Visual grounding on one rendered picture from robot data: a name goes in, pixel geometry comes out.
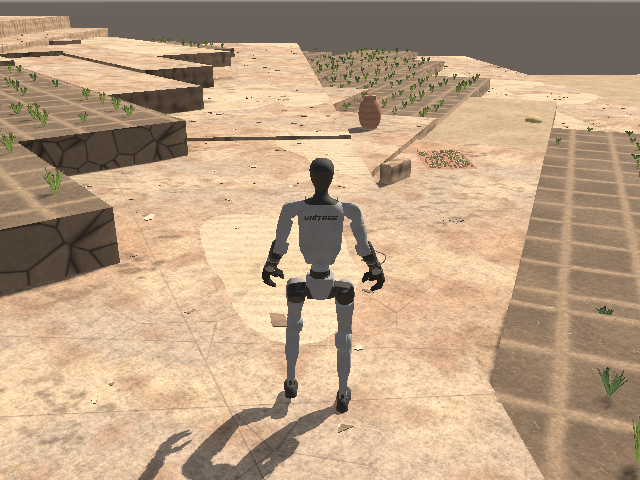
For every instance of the robot right forearm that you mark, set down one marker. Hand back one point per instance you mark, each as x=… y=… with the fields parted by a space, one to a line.
x=372 y=261

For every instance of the humanoid robot torso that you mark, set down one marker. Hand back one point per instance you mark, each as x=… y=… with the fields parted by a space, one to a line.
x=320 y=238

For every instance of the right robot upper arm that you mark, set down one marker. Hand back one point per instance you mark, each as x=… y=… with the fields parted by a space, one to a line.
x=352 y=211

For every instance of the robot right foot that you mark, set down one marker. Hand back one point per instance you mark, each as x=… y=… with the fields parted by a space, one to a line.
x=342 y=404

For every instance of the right robot hand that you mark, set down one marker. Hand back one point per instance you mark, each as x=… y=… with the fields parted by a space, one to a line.
x=380 y=279

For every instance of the left robot upper arm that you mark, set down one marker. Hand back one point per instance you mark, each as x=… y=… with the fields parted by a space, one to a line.
x=289 y=210

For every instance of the left robot hand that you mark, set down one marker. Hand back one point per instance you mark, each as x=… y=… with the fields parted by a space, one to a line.
x=266 y=276

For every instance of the robot left forearm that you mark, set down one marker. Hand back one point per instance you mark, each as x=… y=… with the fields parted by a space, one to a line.
x=272 y=260

